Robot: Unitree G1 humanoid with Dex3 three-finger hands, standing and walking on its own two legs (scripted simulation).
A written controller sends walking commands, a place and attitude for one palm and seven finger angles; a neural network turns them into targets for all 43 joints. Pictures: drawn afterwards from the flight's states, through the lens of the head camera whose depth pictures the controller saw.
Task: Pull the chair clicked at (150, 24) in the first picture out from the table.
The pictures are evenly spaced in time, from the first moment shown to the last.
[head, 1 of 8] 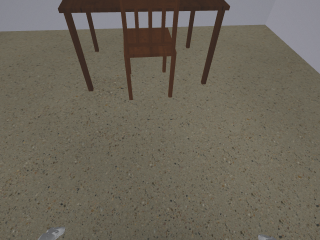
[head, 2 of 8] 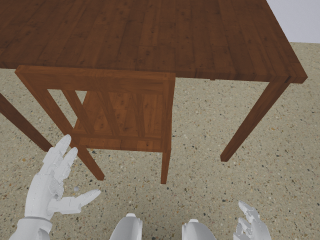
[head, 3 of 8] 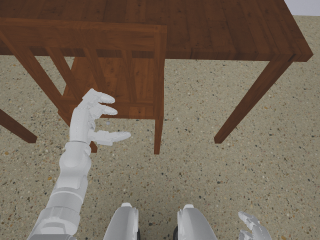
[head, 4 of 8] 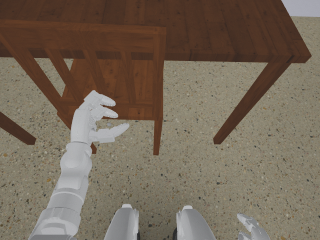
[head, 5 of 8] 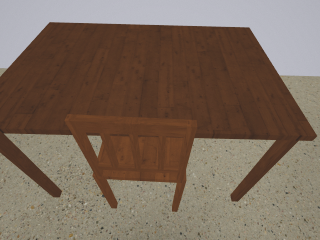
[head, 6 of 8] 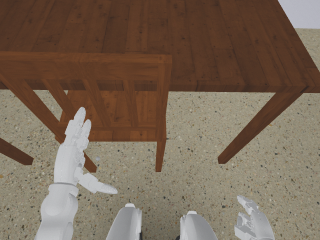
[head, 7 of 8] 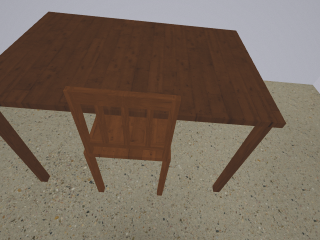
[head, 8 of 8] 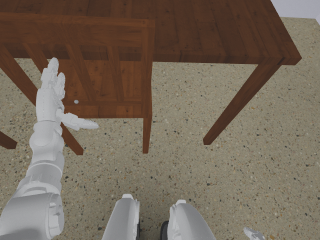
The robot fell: no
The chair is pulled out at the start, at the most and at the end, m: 0.00 0.00 -0.12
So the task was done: no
